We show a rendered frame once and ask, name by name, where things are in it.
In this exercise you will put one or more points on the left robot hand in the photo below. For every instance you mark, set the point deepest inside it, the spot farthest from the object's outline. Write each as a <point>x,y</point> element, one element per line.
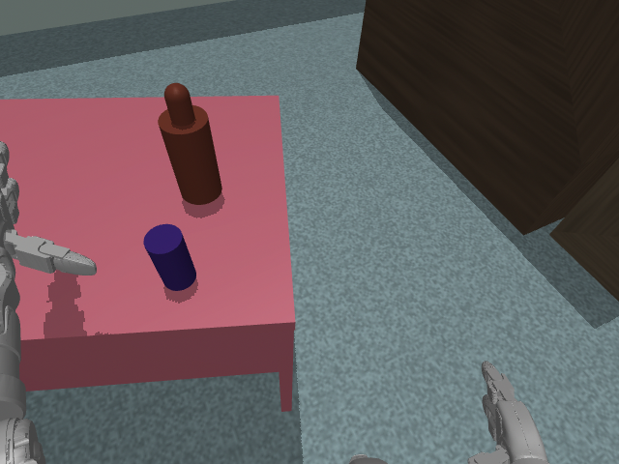
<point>33,252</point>

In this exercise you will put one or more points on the left robot arm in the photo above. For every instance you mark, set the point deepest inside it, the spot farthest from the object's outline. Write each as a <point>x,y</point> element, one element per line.
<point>18,436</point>

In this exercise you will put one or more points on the desk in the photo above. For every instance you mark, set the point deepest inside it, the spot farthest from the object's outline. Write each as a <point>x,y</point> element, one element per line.
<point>94,176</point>

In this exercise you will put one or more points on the right robot hand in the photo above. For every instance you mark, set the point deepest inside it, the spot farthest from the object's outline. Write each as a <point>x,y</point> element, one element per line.
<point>509,423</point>

